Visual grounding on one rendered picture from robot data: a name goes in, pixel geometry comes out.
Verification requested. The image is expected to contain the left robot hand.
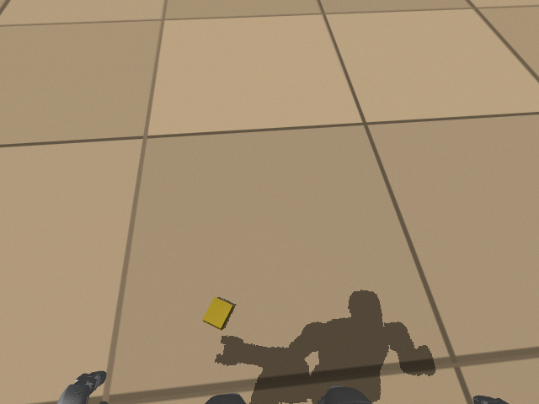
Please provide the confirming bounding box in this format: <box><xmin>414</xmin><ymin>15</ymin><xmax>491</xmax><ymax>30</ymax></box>
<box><xmin>57</xmin><ymin>371</ymin><xmax>108</xmax><ymax>404</ymax></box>

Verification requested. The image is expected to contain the small box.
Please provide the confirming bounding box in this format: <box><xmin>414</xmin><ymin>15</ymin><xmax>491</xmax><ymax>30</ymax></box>
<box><xmin>202</xmin><ymin>297</ymin><xmax>233</xmax><ymax>330</ymax></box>

